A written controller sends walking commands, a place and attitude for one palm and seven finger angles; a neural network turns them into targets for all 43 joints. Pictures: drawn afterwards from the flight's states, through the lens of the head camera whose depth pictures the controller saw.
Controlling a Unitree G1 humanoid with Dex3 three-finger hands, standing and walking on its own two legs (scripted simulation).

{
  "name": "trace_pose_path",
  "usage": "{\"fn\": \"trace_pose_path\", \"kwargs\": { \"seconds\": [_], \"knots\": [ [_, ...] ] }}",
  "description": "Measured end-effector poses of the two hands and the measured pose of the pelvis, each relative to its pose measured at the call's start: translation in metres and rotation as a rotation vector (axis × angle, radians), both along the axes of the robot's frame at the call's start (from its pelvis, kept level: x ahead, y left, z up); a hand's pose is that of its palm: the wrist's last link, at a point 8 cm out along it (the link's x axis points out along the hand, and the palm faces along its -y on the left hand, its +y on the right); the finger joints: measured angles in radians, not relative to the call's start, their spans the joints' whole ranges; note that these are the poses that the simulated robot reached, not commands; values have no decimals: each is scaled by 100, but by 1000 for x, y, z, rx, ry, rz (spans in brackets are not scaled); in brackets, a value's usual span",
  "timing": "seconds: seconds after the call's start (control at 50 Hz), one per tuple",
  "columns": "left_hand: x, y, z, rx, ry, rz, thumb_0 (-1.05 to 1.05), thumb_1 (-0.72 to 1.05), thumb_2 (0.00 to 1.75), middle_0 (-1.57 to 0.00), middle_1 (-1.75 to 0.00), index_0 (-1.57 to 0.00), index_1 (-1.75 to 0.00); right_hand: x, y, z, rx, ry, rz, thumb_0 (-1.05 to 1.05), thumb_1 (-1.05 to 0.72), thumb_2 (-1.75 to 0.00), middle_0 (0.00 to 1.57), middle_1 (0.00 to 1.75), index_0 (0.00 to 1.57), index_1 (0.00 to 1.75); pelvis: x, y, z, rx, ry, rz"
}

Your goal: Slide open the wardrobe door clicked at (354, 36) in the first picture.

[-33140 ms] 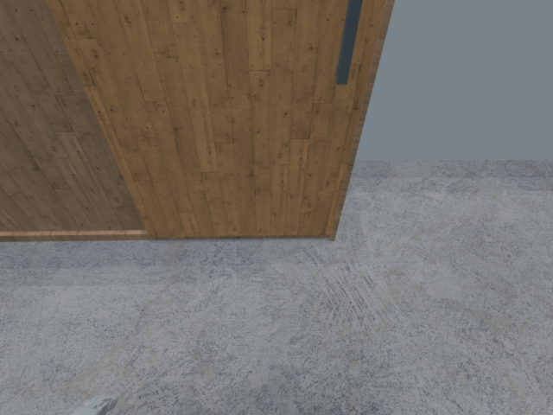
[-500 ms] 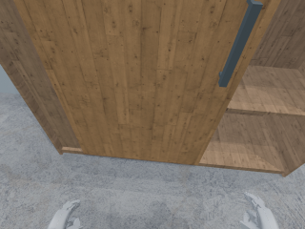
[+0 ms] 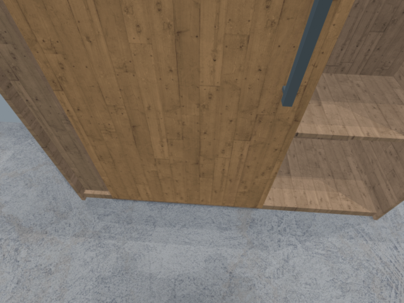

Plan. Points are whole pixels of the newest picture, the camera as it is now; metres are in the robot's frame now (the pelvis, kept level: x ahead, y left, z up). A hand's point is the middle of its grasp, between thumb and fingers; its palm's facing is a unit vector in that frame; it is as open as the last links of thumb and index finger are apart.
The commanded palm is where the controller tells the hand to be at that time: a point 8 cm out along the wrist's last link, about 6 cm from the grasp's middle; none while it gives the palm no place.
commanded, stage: let the arm hang, fingers relaxed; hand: right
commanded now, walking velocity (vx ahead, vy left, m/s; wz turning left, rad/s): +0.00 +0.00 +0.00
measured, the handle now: (300, 52) +0.65 -0.20 +0.17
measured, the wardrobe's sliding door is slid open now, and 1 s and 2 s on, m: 0.61 0.61 0.61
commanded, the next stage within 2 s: look to check the result in 0.42 s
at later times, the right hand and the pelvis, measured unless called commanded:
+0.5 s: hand out of the picture +0.02 -0.18 -0.18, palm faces +0.00 +0.98 -0.21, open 7.4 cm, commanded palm none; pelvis +0.00 +0.01 +0.00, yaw +0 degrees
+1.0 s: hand out of the picture +0.07 -0.21 -0.16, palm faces -0.01 +0.96 -0.28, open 7.4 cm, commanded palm none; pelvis +0.01 +0.02 +0.01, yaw +0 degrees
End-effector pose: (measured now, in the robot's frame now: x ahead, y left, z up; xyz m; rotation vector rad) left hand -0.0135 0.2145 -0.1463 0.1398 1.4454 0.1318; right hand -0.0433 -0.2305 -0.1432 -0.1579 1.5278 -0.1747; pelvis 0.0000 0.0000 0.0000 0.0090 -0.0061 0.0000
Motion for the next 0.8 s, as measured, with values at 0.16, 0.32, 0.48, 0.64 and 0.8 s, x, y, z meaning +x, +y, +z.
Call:
{"fn": "trace_pose_path", "kwargs": {
  "seconds": [0.16, 0.32, 0.48, 0.64, 0.8],
  "knots": [
    [6, 4, 2, 15, -38, 11, 1, 92, 90, -20, -30, -20, -30, 37, 11, -5, 31, -104, 28, 1, -91, -90, 20, 30, 20, 29, -1, -1, 0, -5, -6, 6],
    [11, 9, 5, 26, -52, 15, 0, 91, 90, -20, -29, -20, -30, 57, 9, -5, 26, -141, 46, 1, -92, -90, 20, 30, 20, 29, 1, 1, 1, -6, -2, 7],
    [20, 17, 5, 30, -55, 3, 0, 91, 90, -20, -29, -20, -30, 61, 3, -1, 4, -140, 43, 1, -91, -90, 20, 30, 20, 29, 3, 5, 2, -7, -1, 2],
    [41, 33, 8, 54, -91, -17, 0, 91, 90, -20, -30, -20, -30, 67, -3, 2, -19, -150, 47, 1, -90, -90, 20, 30, 20, 29, 5, 9, 3, -6, -6, -1],
    [65, 52, 15, 87, -137, -42, 0, 90, 90, -20, -30, -20, -30, 81, -10, 6, -37, -182, 61, 1, -90, -90, 20, 30, 20, 29, 6, 12, 4, -5, -7, -3]
  ]
}}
